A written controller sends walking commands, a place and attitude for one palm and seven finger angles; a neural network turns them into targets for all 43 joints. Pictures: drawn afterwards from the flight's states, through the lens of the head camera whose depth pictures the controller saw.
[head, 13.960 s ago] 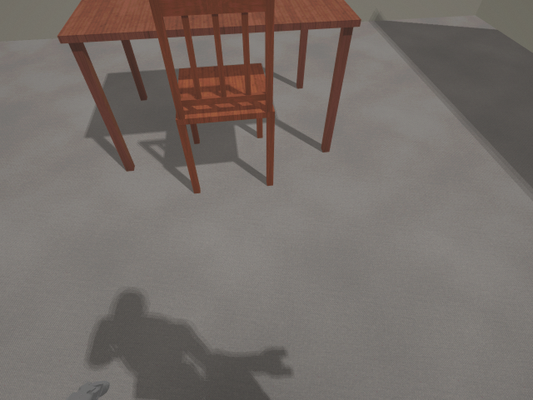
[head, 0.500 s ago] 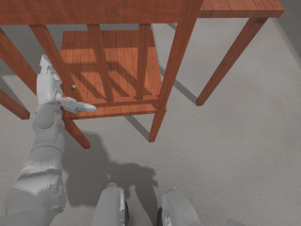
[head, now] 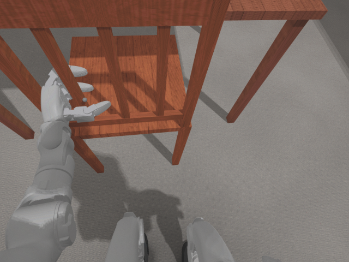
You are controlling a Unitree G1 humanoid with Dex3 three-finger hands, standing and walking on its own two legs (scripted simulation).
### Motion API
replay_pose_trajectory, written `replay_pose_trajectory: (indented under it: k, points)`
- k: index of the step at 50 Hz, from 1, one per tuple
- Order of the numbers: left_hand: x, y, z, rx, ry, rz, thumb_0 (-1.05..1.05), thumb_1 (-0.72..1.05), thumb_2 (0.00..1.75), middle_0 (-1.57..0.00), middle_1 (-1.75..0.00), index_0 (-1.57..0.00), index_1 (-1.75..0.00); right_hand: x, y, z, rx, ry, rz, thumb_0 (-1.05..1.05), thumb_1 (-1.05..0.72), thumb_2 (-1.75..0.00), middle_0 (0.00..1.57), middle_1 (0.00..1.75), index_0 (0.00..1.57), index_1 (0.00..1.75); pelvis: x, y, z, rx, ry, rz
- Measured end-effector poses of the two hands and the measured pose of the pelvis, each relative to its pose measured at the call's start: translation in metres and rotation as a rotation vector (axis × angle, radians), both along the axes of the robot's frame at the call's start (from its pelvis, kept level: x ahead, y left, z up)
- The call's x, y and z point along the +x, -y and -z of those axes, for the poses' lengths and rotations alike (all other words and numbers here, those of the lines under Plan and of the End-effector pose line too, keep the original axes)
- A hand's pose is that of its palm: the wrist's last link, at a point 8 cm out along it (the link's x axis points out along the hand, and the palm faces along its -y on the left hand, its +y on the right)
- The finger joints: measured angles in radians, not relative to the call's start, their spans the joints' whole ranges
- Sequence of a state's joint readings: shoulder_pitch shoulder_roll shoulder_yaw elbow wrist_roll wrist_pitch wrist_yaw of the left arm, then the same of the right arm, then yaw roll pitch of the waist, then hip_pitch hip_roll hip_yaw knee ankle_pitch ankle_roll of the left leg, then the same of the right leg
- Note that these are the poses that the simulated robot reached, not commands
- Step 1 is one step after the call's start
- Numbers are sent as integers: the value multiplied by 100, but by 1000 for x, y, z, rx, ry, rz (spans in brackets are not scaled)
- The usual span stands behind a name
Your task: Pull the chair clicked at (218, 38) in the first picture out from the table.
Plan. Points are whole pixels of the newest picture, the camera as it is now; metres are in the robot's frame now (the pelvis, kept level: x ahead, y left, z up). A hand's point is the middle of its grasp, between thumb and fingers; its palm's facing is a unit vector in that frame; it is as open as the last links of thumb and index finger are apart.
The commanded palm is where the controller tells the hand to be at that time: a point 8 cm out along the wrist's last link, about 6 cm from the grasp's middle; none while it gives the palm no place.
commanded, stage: hook a spindle and tug to test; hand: left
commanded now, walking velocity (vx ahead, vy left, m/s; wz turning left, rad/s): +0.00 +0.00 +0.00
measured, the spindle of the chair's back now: (117, 82) +0.50 +0.12 +0.04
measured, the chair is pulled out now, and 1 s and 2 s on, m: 0.00 0.03 0.14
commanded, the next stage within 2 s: step backward, pulling the chair out in 0.86 s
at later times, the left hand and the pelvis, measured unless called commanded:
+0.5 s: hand (85, 102) +0.46 +0.18 +0.03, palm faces +0.13 -0.99 -0.02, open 5.2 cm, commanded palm +0.42 +0.22 +0.03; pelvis +0.01 +0.00 +0.01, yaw -1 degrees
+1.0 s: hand (87, 111) +0.44 +0.18 +0.03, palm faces +0.12 -0.99 -0.03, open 5.3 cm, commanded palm +0.41 +0.22 +0.03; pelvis +0.02 +0.00 +0.02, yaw +0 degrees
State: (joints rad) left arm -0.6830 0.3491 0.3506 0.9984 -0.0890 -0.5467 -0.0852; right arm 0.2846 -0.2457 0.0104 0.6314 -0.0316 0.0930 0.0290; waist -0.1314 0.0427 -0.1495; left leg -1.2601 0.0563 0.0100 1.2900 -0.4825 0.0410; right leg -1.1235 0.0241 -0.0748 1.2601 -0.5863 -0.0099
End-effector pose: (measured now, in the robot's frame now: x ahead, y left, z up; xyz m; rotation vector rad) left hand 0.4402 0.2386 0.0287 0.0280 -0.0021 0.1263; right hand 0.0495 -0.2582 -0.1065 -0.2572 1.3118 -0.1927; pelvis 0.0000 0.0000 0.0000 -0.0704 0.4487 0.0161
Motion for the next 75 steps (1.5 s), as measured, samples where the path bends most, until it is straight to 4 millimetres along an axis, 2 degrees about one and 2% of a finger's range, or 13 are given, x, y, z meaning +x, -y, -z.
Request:
replay_pose_trajectory:
  k: [11, 15, 24, 30, 42, 49, 51, 55, 58, 61, 68, 75]
  points:
    - [1, -1, 0, -1, -1, 2, 0, 59, 76, -49, -144, -47, -143, -1, 2, 0, -3, -11, 5, 0, -91, -90, 20, 30, 20, 30, 1, 0, 0, 0, -1, 0]
    - [1, -1, 0, -5, 0, 7, 1, 73, 82, -49, -145, -47, -144, 1, 2, -2, -3, -7, 7, 0, -91, -90, 20, 30, 20, 30, 2, 0, -1, 0, -2, 1]
    - [-7, 3, -1, -12, -10, -2, 1, 75, 79, -45, -145, -43, -145, 12, -2, -7, 17, 21, 19, 0, -91, -90, 20, 30, 20, 30, 9, -2, -7, 5, 2, 11]
    - [-16, 6, -1, -7, -6, 1, 1, 75, 78, -46, -145, -43, -145, 25, -6, -10, 27, 43, 5, 0, -91, -90, 20, 30, 20, 30, 14, -3, -11, 9, 7, 11]
    - [-22, 7, -1, -11, -12, 12, 2, 75, 77, -45, -145, -43, -145, 51, -5, -13, 28, 105, -11, 0, -91, -90, 20, 30, 20, 30, 19, -2, -12, 11, 11, 11]
    - [-30, 9, -1, -9, -12, 10, 1, 74, 77, -46, -145, -43, -145, 58, -6, -13, 32, 123, -28, 0, -91, -90, 20, 30, 20, 30, 21, -2, -13, 14, 15, 9]
    - [-30, 10, -6, 24, -66, -6, 2, 73, 77, -46, -142, -43, -145, 58, -8, -18, 32, 109, 5, 0, -91, -90, 20, 30, 20, 30, 20, -1, -21, 21, 62, 3]
    - [-30, 13, -22, 78, -275, -39, 4, 74, 79, -41, -132, -43, -145, 57, -19, -45, 39, 93, 52, 0, -91, -90, 20, 30, 20, 30, 26, -4, -56, 27, 131, -2]
    - [-33, 16, -29, 28, -377, -76, 5, 74, 79, -35, -121, -44, -145, 56, -23, -68, 34, 84, 57, 0, -91, -90, 20, 30, 20, 30, 33, -6, -78, 32, 163, 2]
    - [-34, 21, -32, 16, -431, -62, 5, 74, 78, -33, -114, -46, -145, 53, -21, -86, 5, 80, 58, 0, -90, -90, 20, 30, 20, 30, 36, -8, -92, 31, 187, -1]
    - [-41, 27, -35, 58, -480, 18, 5, 73, 76, -33, -115, -49, -145, 39, -4, -106, -76, 90, 79, 0, -90, -90, 20, 30, 20, 30, 29, -14, -105, 31, 242, 8]
    - [-63, 36, -36, 58, -487, 16, 5, 73, 76, -31, -115, -49, -145, 19, -1, -100, -51, 104, 91, 0, -90, -90, 20, 30, 20, 30, 11, -10, -108, 37, 288, 25]
